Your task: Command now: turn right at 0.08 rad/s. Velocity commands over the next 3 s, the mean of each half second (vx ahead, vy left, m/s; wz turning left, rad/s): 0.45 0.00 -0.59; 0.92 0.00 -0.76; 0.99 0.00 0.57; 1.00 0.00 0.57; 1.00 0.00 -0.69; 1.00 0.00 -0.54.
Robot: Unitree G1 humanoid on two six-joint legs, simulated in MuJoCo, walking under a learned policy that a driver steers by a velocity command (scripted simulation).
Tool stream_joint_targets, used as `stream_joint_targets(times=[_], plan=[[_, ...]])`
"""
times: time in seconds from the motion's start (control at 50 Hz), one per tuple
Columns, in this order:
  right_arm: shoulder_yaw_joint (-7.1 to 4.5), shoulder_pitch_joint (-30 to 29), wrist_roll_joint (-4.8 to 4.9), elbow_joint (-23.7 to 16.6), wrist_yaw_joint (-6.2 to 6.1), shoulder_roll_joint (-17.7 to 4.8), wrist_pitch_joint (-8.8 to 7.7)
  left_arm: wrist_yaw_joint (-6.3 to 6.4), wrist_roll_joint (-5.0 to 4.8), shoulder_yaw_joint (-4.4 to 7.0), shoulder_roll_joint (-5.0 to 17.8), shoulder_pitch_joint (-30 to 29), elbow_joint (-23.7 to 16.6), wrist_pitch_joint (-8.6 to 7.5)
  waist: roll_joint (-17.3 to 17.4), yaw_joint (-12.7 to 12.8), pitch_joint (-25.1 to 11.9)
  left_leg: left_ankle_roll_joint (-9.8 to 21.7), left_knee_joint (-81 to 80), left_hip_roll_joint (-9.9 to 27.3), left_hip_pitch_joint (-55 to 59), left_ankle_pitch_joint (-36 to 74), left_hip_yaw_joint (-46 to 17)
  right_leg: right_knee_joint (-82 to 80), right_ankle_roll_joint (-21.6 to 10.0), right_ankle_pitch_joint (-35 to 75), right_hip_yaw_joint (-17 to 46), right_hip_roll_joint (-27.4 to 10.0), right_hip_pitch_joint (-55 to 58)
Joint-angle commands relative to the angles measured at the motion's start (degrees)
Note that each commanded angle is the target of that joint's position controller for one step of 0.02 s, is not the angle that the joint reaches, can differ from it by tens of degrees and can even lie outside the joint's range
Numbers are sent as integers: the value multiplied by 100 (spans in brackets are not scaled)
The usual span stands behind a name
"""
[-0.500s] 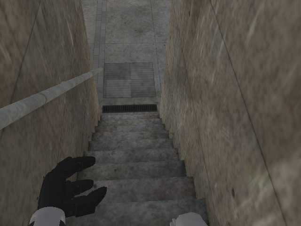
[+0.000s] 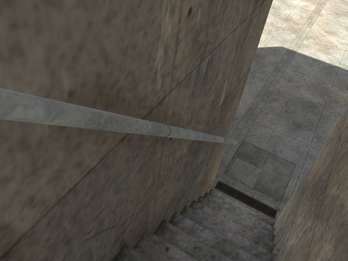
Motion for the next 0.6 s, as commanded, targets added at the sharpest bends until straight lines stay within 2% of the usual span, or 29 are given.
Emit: stream_joint_targets(times=[0.02, 0.04, 0.06, 0.08, 0.1, 0.12, 0.14, 0.16, 0.18, 0.2, 0.22, 0.26, 0.28, 0.3, 0.32, 0.34, 0.36, 0.38, 0.4, 0.42, 0.44, 0.46, 0.48, 0.5, 0.52, 0.54, 0.56, 0.58, 0.6], plan=[[6, 71, -355, -257, 28, -67, 134, -5, -198, 19, -160, 942, 221, 120, 1849, -314, -95, 283, -2082, 959, 873, -851, -478, 3503, 8, -2133, -333, 1330, -1217], [125, 573, -359, -230, 62, 80, 264, -40, -388, 135, 57, 438, 121, 219, 1215, -664, 52, 493, -1684, 1284, 1188, -2337, -317, 5581, 126, -2847, 332, 1366, -2239], [-76, 354, 21, -272, -37, -1038, 387, 6, -639, 26, -16, 259, -555, 275, 1708, -139, 409, 1063, -2387, 2537, 704, -4051, -928, 5560, 278, -2650, 320, 799, -3002], [-352, -78, 341, -304, -262, -1858, 321, 223, -682, -141, -96, 87, -1030, 191, 3188, -26, 842, 1553, -3343, 3645, -531, -5419, -3294, 5777, 241, -1990, 642, 10, -3336], [-233, -330, 324, -395, -386, -1081, 222, 325, -471, -22, 471, 49, -923, 201, 2369, -48, 1058, 1409, -3290, 3332, -767, -5366, -3305, 5860, 219, -1313, 876, 26, -3138], [-163, -472, 298, -312, -489, -910, 218, 338, -295, 73, 744, 369, -779, 306, 1971, 178, 990, 1069, -3212, 2799, -1021, -5588, -2774, 5649, 154, -1043, 506, 162, -2560], [-138, -797, 353, -525, -552, -879, 194, 317, -232, 93, 785, 919, -625, 412, 2025, 478, 902, 663, -3291, 2453, -1300, -5830, -2020, 5033, 146, -1142, 39, 391, -2048], [-141, -1031, 310, -576, -592, -913, 115, 291, -169, 63, 650, 1129, -531, 435, 2202, 678, 988, 492, -3255, 2420, -1614, -5726, -1649, 4726, 97, -885, 40, 323, -1625], [-169, -1157, 205, -503, -618, -962, 50, 265, -88, 28, 522, 1450, -379, 462, 2169, 888, 1042, 267, -3211, 2225, -1819, -5642, -1081, 4104, 6, -687, -76, 267, -1134], [-181, -1263, 233, -374, -693, -959, -25, 257, 46, 16, 363, 1859, -212, 522, 2283, 1134, 1007, -139, -3152, 1943, -1604, -5138, -514, 2883, -261, -926, -166, 89, -770], [-239, -1685, 228, -388, -718, -1166, -42, 209, 52, -12, 253, 2240, -76, 504, 1959, 1415, 839, -332, -2970, 1689, -1607, -4513, 47, 1848, -559, -857, -225, -49, 33], [-344, -2306, 237, -456, -758, -974, -187, 133, 121, 66, 288, 3263, 521, 393, 751, 1677, 814, -331, -1621, 1388, -1747, -3562, 743, 591, -1044, -1787, -405, 15, 1521], [-326, -2700, 268, -499, -749, -756, -155, 87, -54, 82, 37, 3964, 890, 266, -166, 1984, 907, -138, 32, 1308, -2156, -3626, 985, -465, -1383, -1811, -105, -169, 2144], [-219, -3167, 405, -649, -688, -296, -102, 56, -169, -37, -427, 4109, 1007, 146, -1146, 2112, 1394, -28, 1695, 846, -1998, -3716, 1200, -1667, -1606, -1362, -103, -3, 1613], [-106, -3582, 267, -972, -564, 63, -52, 28, -47, -93, -612, 4250, 1128, -72, -2068, 2273, 1246, 28, 4540, 604, -2973, -5138, 1064, -1288, -1490, -38, -210, 441, 1986], [-55, -3760, 323, -1357, -407, 754, 37, -84, 9, -245, -1051, 3725, 1211, -357, -1660, 1635, 1147, -169, 7140, 221, -4019, -5347, 379, -801, -1381, 40, 1126, 642, 1895], [-79, -2533, 362, -1655, -310, 864, 78, -288, -392, -36, -21, 2121, 615, -617, -2056, 164, 637, -35, 6931, -144, -4895, -4442, -955, -2510, -1825, -2163, 5159, 338, 1816], [-165, -2631, 369, -1895, -168, 500, 64, -149, -441, 256, 688, 1081, 117, -646, -1408, -105, 999, -139, 5949, -194, -4279, -3904, -1122, -4592, -2171, -5562, 8090, -638, -78], [-375, -2482, 563, -1618, -101, 65, 104, 51, -349, 363, 1067, 465, -217, -593, 209, -220, 1202, -269, 5680, 92, -4045, -2785, -1655, -4726, -2279, -7227, 8310, -1316, -337], [-449, -2594, 573, -1528, -46, -165, 226, 138, -143, 460, 1462, -44, -384, -476, 972, -201, 969, -360, 4916, 224, -3351, -2315, -1759, -4164, -2095, -6476, 7685, -1404, -555], [-481, -2564, 444, -1513, 19, -187, 268, 143, -105, 529, 1484, -208, -358, -387, 905, -179, 636, -468, 4132, 203, -2563, -2046, -1651, -3714, -2094, -5855, 6989, -1252, -731], [-576, -2659, 362, -1416, 117, -354, 186, 187, -95, 553, 1373, 44, -62, -326, 545, 32, 370, -744, 4434, 114, -2137, -752, -1748, -3272, -2182, -4977, 6348, -1244, -636], [-685, -2681, 319, -1303, 236, -480, 97, 222, -42, 366, 701, 291, 145, -243, 591, 45, 211, -905, 4336, -95, -1695, -323, -1521, -2829, -2216, -4144, 5446, -889, -547], [-615, -2804, 230, -1334, 249, -272, 14, 205, -157, 333, 533, 391, 156, -195, 607, 155, 195, -957, 4060, -213, -1368, -286, -1281, -2668, -2251, -3609, 4790, -647, -500], [-491, -2974, 166, -1340, 260, 11, -28, 231, -211, 267, 315, 503, 203, -146, 755, 178, 215, -893, 3645, -305, -963, -366, -1064, -2688, -2217, -3165, 4286, -586, -366], [-381, -3018, 167, -1376, 261, 203, -94, 258, -286, 249, 240, 302, 160, -127, 831, 117, 262, -837, 3109, -309, -639, -351, -976, -2677, -2181, -2632, 3953, -516, -268], [-224, -2904, 135, -1459, 187, 491, -180, 302, -355, 194, 10, -1, 147, -108, 251, 9, 167, -796, 2065, -293, -35, -379, -762, -2336, -2116, -1254, 3317, -230, -45], [-223, -2458, 29, -1313, 163, 463, -238, 295, -296, 103, -181, -379, 89, -23, -229, -298, -167, -689, 1083, -336, 989, -422, -637, -1870, -1897, 963, 2649, -43, 112], [-255, -1810, -14, -1278, 122, 559, -194, 230, -151, 27, -50, -540, -122, 43, -704, -847, -653, -421, -249, -617, 1913, -1642, -284, -1068, -1706, 3604, 2173, 497, 271]])
Next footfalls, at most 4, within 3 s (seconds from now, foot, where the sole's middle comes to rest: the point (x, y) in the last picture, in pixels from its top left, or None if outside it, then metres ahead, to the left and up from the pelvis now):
0.04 left None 0.14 0.06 -0.80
0.34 right None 0.06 -0.13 -0.80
0.58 left None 0.18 0.15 -0.80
1.02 right None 0.24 -0.21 -1.01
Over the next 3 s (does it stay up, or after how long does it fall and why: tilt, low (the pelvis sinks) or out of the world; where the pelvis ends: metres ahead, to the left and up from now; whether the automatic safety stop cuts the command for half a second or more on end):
stays up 1.59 -0.59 -1.50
